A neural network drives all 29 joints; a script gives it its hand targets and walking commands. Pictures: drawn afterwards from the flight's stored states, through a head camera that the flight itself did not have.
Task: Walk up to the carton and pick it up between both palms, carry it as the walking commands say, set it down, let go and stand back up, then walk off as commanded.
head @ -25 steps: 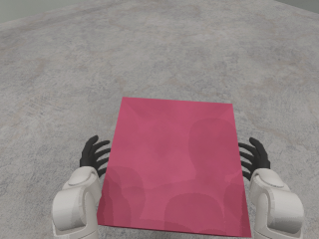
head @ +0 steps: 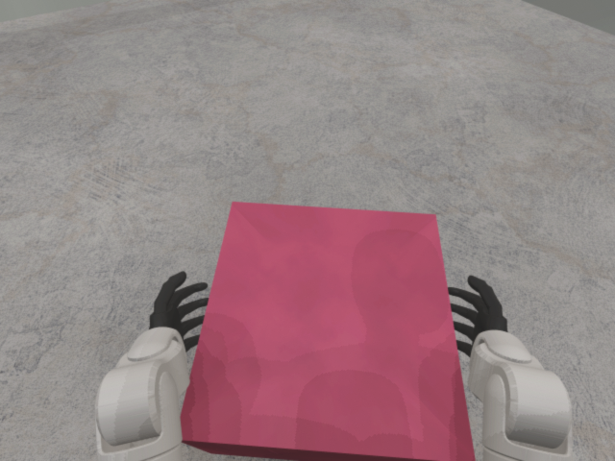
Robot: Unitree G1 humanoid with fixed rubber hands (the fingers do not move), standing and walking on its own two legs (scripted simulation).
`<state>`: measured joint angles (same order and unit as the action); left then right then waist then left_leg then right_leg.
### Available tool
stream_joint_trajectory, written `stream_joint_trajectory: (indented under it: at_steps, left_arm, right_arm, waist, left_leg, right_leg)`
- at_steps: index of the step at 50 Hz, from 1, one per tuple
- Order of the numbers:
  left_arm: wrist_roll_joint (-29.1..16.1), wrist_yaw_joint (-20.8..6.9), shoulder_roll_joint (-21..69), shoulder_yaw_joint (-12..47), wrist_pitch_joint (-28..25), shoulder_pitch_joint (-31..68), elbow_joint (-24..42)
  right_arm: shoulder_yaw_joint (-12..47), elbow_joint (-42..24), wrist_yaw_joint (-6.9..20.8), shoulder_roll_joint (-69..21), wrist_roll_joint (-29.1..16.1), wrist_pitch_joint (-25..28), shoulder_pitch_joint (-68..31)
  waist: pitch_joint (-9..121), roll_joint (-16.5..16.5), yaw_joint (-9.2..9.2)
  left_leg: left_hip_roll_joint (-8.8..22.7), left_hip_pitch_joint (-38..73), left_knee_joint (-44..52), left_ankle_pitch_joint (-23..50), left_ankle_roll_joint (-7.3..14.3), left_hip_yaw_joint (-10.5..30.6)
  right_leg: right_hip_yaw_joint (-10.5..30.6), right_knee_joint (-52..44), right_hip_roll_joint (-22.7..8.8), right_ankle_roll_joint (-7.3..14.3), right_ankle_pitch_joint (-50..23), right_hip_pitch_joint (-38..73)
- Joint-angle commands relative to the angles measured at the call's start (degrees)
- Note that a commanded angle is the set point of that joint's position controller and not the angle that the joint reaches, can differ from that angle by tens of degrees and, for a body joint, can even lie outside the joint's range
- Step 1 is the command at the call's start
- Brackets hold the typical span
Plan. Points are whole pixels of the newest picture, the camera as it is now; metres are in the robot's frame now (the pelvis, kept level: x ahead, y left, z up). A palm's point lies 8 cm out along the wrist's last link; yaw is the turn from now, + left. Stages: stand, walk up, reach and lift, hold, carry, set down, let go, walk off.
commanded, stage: carry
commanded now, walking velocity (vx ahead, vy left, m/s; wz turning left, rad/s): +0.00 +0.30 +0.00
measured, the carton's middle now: (325, 331) +0.31 +0.02 -0.02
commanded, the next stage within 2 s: none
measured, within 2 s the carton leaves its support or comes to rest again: neither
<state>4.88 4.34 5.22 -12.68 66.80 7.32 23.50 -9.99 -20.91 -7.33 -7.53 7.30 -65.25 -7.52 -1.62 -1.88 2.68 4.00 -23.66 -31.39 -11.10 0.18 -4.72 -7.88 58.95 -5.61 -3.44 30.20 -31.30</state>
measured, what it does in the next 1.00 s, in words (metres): steps to the left: right foot, then left foot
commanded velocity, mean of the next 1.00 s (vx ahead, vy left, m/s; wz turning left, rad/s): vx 0.00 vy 0.30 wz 0.00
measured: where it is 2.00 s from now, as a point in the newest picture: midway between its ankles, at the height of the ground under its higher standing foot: outside the picture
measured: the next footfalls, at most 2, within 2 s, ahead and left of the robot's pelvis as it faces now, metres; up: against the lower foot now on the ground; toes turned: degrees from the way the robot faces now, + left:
right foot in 0.12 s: +0.03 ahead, -0.04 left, +0.00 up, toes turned -11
left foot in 0.44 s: +0.00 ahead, +0.35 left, +0.00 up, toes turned +6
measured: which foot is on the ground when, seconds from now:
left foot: down 0.00-0.12, up 0.14-0.42, down 0.44-0.72, up 0.74-1.00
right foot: up 0.00-0.10, down 0.12-0.44, up 0.46-0.70, down 0.72-1.00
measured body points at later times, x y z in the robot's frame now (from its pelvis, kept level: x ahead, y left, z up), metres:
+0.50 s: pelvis -0.08 +0.19 -0.01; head -0.05 +0.21 +0.44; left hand +0.19 +0.38 +0.05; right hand +0.21 +0.01 +0.06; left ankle -0.04 +0.35 -0.73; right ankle -0.03 -0.01 -0.72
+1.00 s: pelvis -0.16 +0.36 +0.00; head -0.14 +0.36 +0.44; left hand +0.12 +0.54 +0.07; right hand +0.12 +0.17 +0.07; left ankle -0.14 +0.55 -0.72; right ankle -0.10 +0.18 -0.73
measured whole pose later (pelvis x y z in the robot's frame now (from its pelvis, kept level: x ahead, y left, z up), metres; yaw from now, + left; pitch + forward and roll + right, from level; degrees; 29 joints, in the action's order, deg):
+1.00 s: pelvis -0.16 +0.36 +0.00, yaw +2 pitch +3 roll +1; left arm 8.6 3.4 7.4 -11.1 65.5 6.9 22.8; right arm -9.3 -20.2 -7.7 -3.0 4.9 -67.3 -9.3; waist 1.1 -0.6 -2.7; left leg 5.5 -22.7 -35.6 -18.2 -4.8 -0.7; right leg -7.3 31.8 -12.8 -5.6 10.3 -22.8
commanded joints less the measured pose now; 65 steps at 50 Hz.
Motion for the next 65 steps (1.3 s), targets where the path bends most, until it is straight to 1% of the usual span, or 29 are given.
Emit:
stream_joint_trajectory:
  at_steps: [1, 5, 6, 7, 8, 10, 13, 18, 21, 22, 23, 24, 25, 27, 30, 34, 35, 36, 37, 38, 40, 43, 48, 50, 52, 53, 54, 57, 65]
  left_arm:
    - [-28.7, -19.4, 50.9, 49.7, -0.1, 32.8, 6.5]
    - [-26.8, -19.8, 49.4, 47.4, 0.8, 29.1, 5.0]
    - [-25.9, -20.1, 47.9, 46.3, 1.1, 26.2, 3.5]
    - [-24.9, -20.3, 47.2, 45.2, 1.3, 24.3, 0.7]
    - [-23.8, -20.7, 47.2, 43.7, 0.7, 21.8, -2.5]
    - [-24.0, -20.2, 48.8, 44.2, 0.4, 26.2, 0.4]
    - [-23.0, -19.6, 49.0, 44.0, 0.0, 28.3, 1.7]
    - [-20.9, -18.3, 46.4, 43.2, 0.0, 25.3, 3.2]
    - [-20.7, -17.8, 46.7, 43.9, 0.7, 24.5, 4.0]
    - [-20.9, -17.9, 47.0, 44.5, 0.8, 24.1, 4.6]
    - [-21.9, -18.0, 47.9, 45.5, 1.1, 25.8, 5.7]
    - [-23.9, -18.5, 48.5, 46.2, 1.6, 30.2, 6.8]
    - [-24.9, -19.0, 49.6, 47.4, 1.7, 31.9, 5.8]
    - [-27.3, -19.6, 51.7, 50.4, 0.3, 34.2, 6.6]
    - [-29.2, -20.0, 51.5, 50.5, 0.1, 35.0, 7.2]
    - [-27.2, -20.2, 48.9, 47.2, 0.8, 28.9, 3.7]
    - [-26.8, -20.5, 49.0, 46.8, 1.0, 27.7, 1.8]
    - [-25.9, -20.8, 48.3, 45.4, 1.1, 26.0, 0.5]
    - [-25.0, -20.9, 46.8, 44.9, 0.7, 24.6, -1.8]
    - [-24.2, -20.7, 48.2, 44.6, 0.4, 24.4, -1.5]
    - [-24.7, -20.1, 50.2, 45.3, 0.1, 27.9, 1.6]
    - [-23.0, -19.7, 49.7, 44.0, -0.4, 27.9, 2.5]
    - [-21.2, -18.3, 47.1, 43.3, 0.4, 24.1, 2.5]
    - [-20.3, -18.0, 46.7, 43.8, 0.9, 23.1, 3.0]
    - [-21.3, -18.0, 46.9, 45.1, 1.0, 24.4, 5.3]
    - [-23.7, -18.7, 48.6, 46.6, 1.3, 29.3, 7.8]
    - [-24.8, -19.0, 49.4, 47.7, 1.6, 31.8, 6.6]
    - [-27.5, -19.5, 51.1, 51.0, 0.2, 33.7, 6.7]
    - [-26.3, -20.0, 49.5, 48.3, 0.9, 29.5, 2.7]
  right_arm:
    - [40.0, -6.7, 19.6, -47.0, -22.4, 0.2, -24.5]
    - [41.5, -3.8, 19.4, -46.0, -22.4, -0.7, -23.0]
    - [41.6, -3.1, 19.3, -44.8, -22.2, -1.1, -21.6]
    - [42.0, -2.9, 19.3, -44.9, -22.4, -1.3, -22.4]
    - [43.2, -4.6, 19.7, -43.4, -22.6, -1.7, -27.1]
    - [44.9, -4.8, 20.4, -45.8, -24.9, -1.5, -30.0]
    - [44.8, -5.4, 21.1, -47.5, -27.8, -1.3, -32.8]
    - [44.1, -1.2, 21.6, -46.6, -28.1, -2.4, -29.4]
    - [42.6, 0.2, 21.6, -46.4, -27.9, -2.6, -26.5]
    - [42.4, -0.7, 21.5, -45.8, -27.9, -2.5, -26.5]
    - [42.3, -1.1, 21.7, -46.3, -28.2, -2.5, -27.0]
    - [40.8, -0.3, 21.4, -45.9, -26.7, -1.8, -26.2]
    - [40.5, -1.4, 21.2, -46.5, -25.7, -1.3, -26.0]
    - [40.8, -4.0, 20.5, -47.1, -24.3, -0.7, -26.4]
    - [39.8, -6.2, 19.7, -47.4, -22.3, -0.1, -25.2]
    - [40.9, -3.8, 19.2, -45.7, -21.5, -0.4, -22.9]
    - [40.6, -3.1, 19.2, -44.8, -21.1, -0.6, -21.6]
    - [41.5, -2.4, 19.1, -45.3, -21.5, -0.9, -23.0]
    - [41.9, -2.1, 19.3, -44.0, -21.2, -1.5, -24.1]
    - [43.5, -4.1, 19.8, -44.7, -22.8, -1.4, -29.1]
    - [44.8, -3.5, 20.6, -47.4, -25.6, -1.2, -30.0]
    - [46.1, -6.3, 21.1, -47.7, -28.1, -0.9, -33.6]
    - [44.0, -1.7, 21.3, -45.4, -27.8, -2.4, -27.9]
    - [43.0, 0.3, 21.4, -45.3, -27.5, -2.8, -25.2]
    - [42.9, -1.0, 21.4, -45.2, -27.8, -2.5, -25.9]
    - [42.7, -3.4, 21.2, -45.6, -27.1, -1.4, -28.3]
    - [41.5, -1.8, 20.9, -46.4, -26.4, -1.3, -27.8]
    - [41.1, -3.5, 20.1, -47.3, -23.4, -0.7, -24.1]
    - [41.7, -3.2, 19.8, -45.2, -21.7, -0.1, -23.6]
  waist:
    - [25.7, 14.5, -2.66]
    - [26.4, 8.6, -1.80]
    - [25.8, 1.8, -1.45]
    - [25.3, -11.1, -1.75]
    - [21.1, -20.8, -1.23]
    - [17.6, -4.1, -1.58]
    - [15.9, -8.3, -2.82]
    - [16.8, -14.2, -1.80]
    - [19.4, -12.1, -2.31]
    - [21.0, -7.1, -2.14]
    - [21.7, 5.2, -2.56]
    - [20.4, 24.4, -4.02]
    - [20.4, 27.2, -3.94]
    - [22.2, 18.9, -2.85]
    - [25.9, 16.6, -2.56]
    - [24.3, 10.9, -2.03]
    - [24.7, 6.4, -1.92]
    - [23.5, -5.5, -1.52]
    - [20.7, -18.4, -1.53]
    - [17.7, -14.6, -1.23]
    - [17.3, -2.5, -1.86]
    - [16.5, -9.6, -2.79]
    - [18.5, -14.0, -1.91]
    - [19.3, -12.4, -2.04]
    - [20.9, 2.9, -2.02]
    - [20.9, 20.4, -3.41]
    - [20.8, 24.3, -3.81]
    - [24.9, 16.9, -3.03]
    - [26.1, 9.8, -3.00]
  left_leg:
    - [9.1, 19.7, 6.0, 22.5, 9.3, 5.7]
    - [8.2, 13.8, 3.1, 17.4, 8.3, 6.9]
    - [5.7, 5.1, -2.3, 13.5, 5.6, 5.6]
    - [1.4, -8.8, -10.4, -3.8, 1.9, 3.4]
    - [-0.2, -17.6, -23.2, -16.5, 0.0, 5.4]
    - [0.0, -15.8, -33.8, -11.4, -1.4, 12.4]
    - [1.6, -12.6, -26.9, -6.7, -5.3, 8.8]
    - [-0.8, -1.1, -8.9, -11.3, -5.9, 0.5]
    - [-3.3, 7.9, 9.9, -3.3, -4.2, -3.3]
    - [-1.6, 13.0, 13.2, -1.6, -3.9, -1.7]
    - [7.4, 17.6, 15.7, 5.4, -1.3, 9.2]
    - [14.2, 17.5, 13.7, 12.7, 5.4, 18.2]
    - [13.3, 17.0, 10.3, 17.9, 8.8, 16.9]
    - [11.4, 21.3, 4.5, 35.6, 8.5, 8.5]
    - [8.9, 19.7, 5.2, 27.1, 7.9, 4.2]
    - [8.5, 14.2, 5.3, 12.2, 8.5, 7.8]
    - [6.8, 7.5, 2.2, 7.5, 6.1, 7.0]
    - [3.2, -3.5, -5.6, 1.9, 2.8, 5.1]
    - [-1.9, -17.2, -17.0, -15.4, -0.6, 2.7]
    - [1.1, -16.7, -27.8, -15.4, -0.9, 8.9]
    - [1.4, -14.1, -33.2, -8.6, -2.6, 12.8]
    - [1.7, -9.3, -21.6, -6.5, -5.4, 6.5]
    - [-1.2, 1.1, -2.9, -8.4, -5.3, 0.0]
    - [-3.6, 7.6, 9.5, -4.2, -4.5, -3.6]
    - [5.5, 15.8, 14.3, 5.3, -1.8, 6.5]
    - [11.4, 16.5, 11.1, 17.0, 3.5, 12.9]
    - [11.4, 16.4, 9.2, 19.4, 7.1, 14.5]
    - [12.3, 23.5, 4.5, 34.0, 8.1, 9.9]
    - [13.0, 18.4, 9.7, 14.9, 9.0, 14.2]
  right_leg:
    - [-1.2, -9.4, 2.2, 2.2, -4.2, 4.0]
    - [0.8, -33.8, -0.1, 4.5, -17.3, 18.7]
    - [8.3, -38.8, -6.8, 4.9, -20.6, 27.4]
    - [25.0, -41.0, -22.0, 8.2, -32.5, 37.1]
    - [31.1, -42.7, -30.8, 16.4, -34.7, 31.0]
    - [21.4, -41.4, -24.2, 14.5, -31.2, 25.2]
    - [6.9, -39.8, -16.1, 7.7, -25.4, 21.7]
    - [7.1, -39.7, -15.8, 6.7, -25.5, 18.9]
    - [3.5, -32.1, -12.8, 2.2, -30.8, 20.7]
    - [1.1, -25.5, -10.3, 0.5, -29.3, 18.0]
    - [-2.1, -17.8, -5.5, -1.7, -17.0, 9.7]
    - [-6.0, -7.3, 1.3, -2.6, 5.3, -1.3]
    - [-0.4, 1.3, 0.3, -0.8, 9.5, -2.9]
    - [0.8, 4.9, 0.3, 0.1, 5.7, -4.4]
    - [-1.2, -7.3, 1.6, 1.3, -3.6, 3.8]
    - [-0.3, -30.7, 0.9, 4.6, -12.7, 15.3]
    - [4.1, -37.6, -2.8, 4.8, -17.9, 23.0]
    - [17.0, -42.6, -13.8, 6.3, -17.3, 32.0]
    - [32.5, -44.5, -29.7, 14.4, -30.2, 32.1]
    - [30.0, -42.7, -30.0, 16.9, -32.5, 26.1]
    - [16.7, -41.9, -22.3, 12.6, -26.8, 22.4]
    - [4.9, -40.3, -15.3, 6.9, -20.7, 19.1]
    - [6.9, -39.0, -15.6, 6.4, -22.5, 19.6]
    - [4.1, -32.2, -12.7, 2.9, -28.4, 20.1]
    - [-1.3, -21.1, -6.4, -1.6, -22.8, 12.4]
    - [-6.0, -14.5, -0.7, -3.0, -5.2, 4.2]
    - [-3.3, -4.6, -0.1, -1.6, 4.9, 0.4]
    - [1.5, 5.3, 0.1, 0.6, 3.6, -5.0]
    - [0.9, -26.9, 4.1, 4.5, -7.1, 13.7]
